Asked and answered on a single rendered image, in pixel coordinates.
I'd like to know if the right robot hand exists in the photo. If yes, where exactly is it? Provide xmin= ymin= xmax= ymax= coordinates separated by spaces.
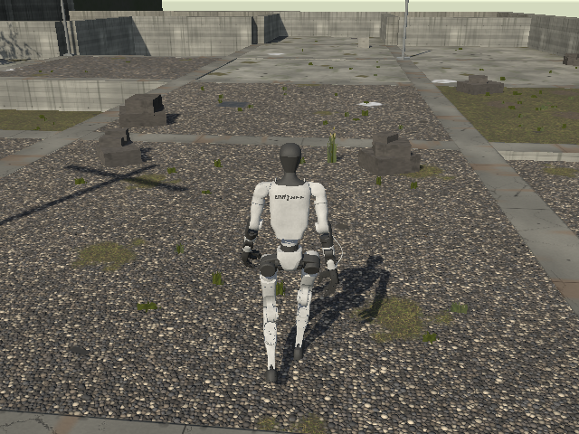
xmin=318 ymin=269 xmax=339 ymax=297

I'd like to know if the robot left forearm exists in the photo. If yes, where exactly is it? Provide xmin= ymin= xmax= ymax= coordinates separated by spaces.
xmin=242 ymin=217 xmax=258 ymax=252

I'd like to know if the right robot upper arm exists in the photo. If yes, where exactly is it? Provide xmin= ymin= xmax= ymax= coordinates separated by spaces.
xmin=308 ymin=182 xmax=329 ymax=234

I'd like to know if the left robot hand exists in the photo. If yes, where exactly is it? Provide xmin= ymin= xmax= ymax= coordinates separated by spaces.
xmin=242 ymin=250 xmax=261 ymax=269

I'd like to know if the left robot upper arm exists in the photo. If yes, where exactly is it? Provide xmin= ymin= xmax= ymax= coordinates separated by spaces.
xmin=249 ymin=182 xmax=271 ymax=231

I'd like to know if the robot left shin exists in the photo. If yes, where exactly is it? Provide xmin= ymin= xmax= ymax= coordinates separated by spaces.
xmin=263 ymin=307 xmax=277 ymax=370

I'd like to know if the robot right foot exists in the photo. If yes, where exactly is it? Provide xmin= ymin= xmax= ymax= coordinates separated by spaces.
xmin=292 ymin=338 xmax=305 ymax=360

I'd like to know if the robot right forearm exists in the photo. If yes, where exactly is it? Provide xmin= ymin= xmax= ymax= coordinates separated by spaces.
xmin=319 ymin=221 xmax=337 ymax=270

